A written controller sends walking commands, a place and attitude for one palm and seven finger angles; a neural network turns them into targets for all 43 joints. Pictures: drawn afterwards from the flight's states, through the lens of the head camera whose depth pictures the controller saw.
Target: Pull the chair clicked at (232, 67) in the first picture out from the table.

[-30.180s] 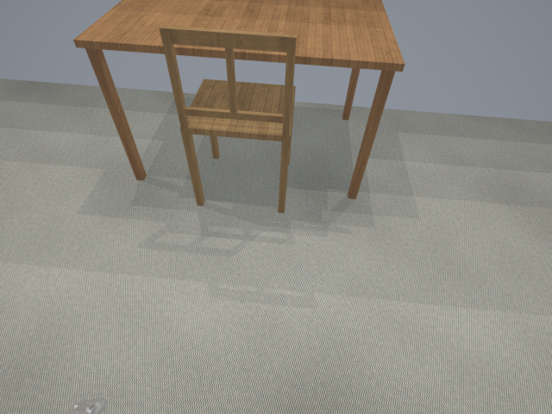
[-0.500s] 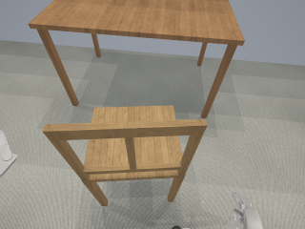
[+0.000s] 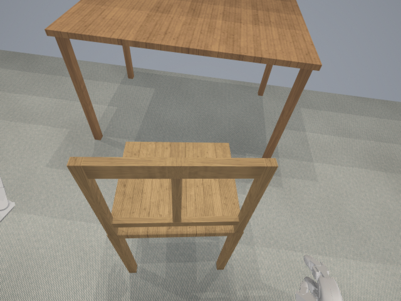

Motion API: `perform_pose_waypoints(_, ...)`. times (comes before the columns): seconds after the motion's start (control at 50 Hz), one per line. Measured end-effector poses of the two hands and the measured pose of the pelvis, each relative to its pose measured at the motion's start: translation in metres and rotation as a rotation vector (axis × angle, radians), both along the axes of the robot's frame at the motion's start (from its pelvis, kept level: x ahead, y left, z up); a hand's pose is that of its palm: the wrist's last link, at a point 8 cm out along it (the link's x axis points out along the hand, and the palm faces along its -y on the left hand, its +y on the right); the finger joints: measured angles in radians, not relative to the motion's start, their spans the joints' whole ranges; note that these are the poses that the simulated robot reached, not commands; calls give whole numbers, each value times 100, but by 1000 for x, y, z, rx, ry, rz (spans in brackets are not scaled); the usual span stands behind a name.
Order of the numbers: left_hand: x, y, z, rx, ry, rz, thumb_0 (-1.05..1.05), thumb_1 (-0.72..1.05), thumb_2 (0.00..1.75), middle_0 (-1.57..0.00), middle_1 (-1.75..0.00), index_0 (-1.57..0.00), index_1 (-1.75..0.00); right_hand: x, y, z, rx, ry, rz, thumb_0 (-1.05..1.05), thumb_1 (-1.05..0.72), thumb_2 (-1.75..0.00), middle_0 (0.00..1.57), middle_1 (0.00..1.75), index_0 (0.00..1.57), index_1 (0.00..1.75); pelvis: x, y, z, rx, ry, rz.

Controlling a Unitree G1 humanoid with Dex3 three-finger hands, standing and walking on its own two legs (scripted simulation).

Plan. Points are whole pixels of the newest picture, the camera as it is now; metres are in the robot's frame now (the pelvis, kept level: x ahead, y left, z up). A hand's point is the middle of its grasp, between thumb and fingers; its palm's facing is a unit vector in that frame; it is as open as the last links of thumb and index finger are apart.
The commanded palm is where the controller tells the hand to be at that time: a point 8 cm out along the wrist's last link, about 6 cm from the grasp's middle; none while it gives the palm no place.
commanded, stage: step back with the hand held close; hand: left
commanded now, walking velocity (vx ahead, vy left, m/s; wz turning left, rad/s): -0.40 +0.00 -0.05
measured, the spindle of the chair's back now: (176, 200) +0.37 +0.08 -0.10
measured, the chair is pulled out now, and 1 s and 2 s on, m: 0.58 0.58 0.58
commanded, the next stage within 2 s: stop stepping back and stand still in 0.54 s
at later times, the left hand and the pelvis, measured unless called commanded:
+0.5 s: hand out of the picture +0.12 +0.25 +0.17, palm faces +0.43 -0.75 -0.50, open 7.4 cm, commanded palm +0.06 +0.28 +0.19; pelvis -0.08 -0.02 +0.00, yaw +0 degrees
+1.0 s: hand out of the picture +0.02 +0.21 +0.17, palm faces +0.42 -0.77 -0.48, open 7.4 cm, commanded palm -0.03 +0.25 +0.19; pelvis -0.18 -0.05 +0.01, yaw -1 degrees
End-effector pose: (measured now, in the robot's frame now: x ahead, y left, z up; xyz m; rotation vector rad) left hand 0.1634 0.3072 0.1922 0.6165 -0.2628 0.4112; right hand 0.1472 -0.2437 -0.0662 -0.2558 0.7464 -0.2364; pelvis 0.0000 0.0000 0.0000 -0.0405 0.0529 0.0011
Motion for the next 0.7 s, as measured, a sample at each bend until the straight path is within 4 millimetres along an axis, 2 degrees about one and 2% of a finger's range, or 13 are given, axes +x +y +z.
perform_pose_waypoints(0.08, -6, -7, -1, -11, -25, -7, 1, 89, 90, -21, -31, -21, -30, -1, 4, -6, 12, -2, 45, 1, -90, -89, 20, 30, 20, 30, -9, -6, -3, 14, 0, -28)
perform_pose_waypoints(0.2, -16, -46, 0, -44, -22, -110, 1, 89, 90, -21, -31, -21, -30, -7, 2, -12, 68, -37, 78, 1, -90, -89, 20, 30, 20, 30, -30, -22, -5, 8, -34, -33)
perform_pose_waypoints(0.26, -27, -56, 5, -15, -11, -136, 1, 88, 90, -21, -31, -21, -30, -16, -6, -12, 83, -42, 58, 1, -90, -89, 20, 30, 21, 30, -40, -26, -5, 15, -28, -29)
perform_pose_waypoints(0.32, -39, -53, 11, -6, 2, -113, 1, 88, 90, -22, -31, -21, -30, -32, -14, -7, 68, -2, 30, 1, -90, -89, 20, 30, 20, 30, -48, -26, 3, 44, -23, -22)
perform_pose_waypoints(0.38, -52, -39, 12, 4, 11, -68, 1, 88, 90, -22, -31, -21, -30, -47, -19, 0, 32, 16, 20, 1, -90, -89, 20, 30, 20, 30, -56, -24, 7, 54, -12, -17)
perform_pose_waypoints(0.46, -74, -23, 1, 3, 18, -25, 1, 88, 90, -21, -31, -21, -30, -66, -25, -2, -1, 21, 15, 1, -90, -89, 20, 30, 20, 30, -75, -20, 1, 36, -20, 1)
perform_pose_waypoints(0.52, -90, -22, -5, -39, 35, 10, 1, 88, 90, -21, -31, -21, -30, -79, -24, -1, 1, 8, 29, 1, -90, -90, 20, 30, 20, 30, -84, -23, 2, 24, -20, 4)
perform_pose_waypoints(0.62, -111, -47, 2, -59, -35, -30, 1, 89, 90, -21, -31, -21, -30, -97, -22, -5, 36, -13, 84, 1, -90, -90, 20, 30, 20, 30, -106, -39, 0, 26, -21, -25)
perform_pose_waypoints(0.7, -122, -74, 10, -51, -48, -93, 1, 89, 90, -21, -31, -20, -30, -114, -28, -9, 85, -34, 101, 1, -90, -89, 20, 30, 20, 30, -133, -53, 2, -16, -46, -25)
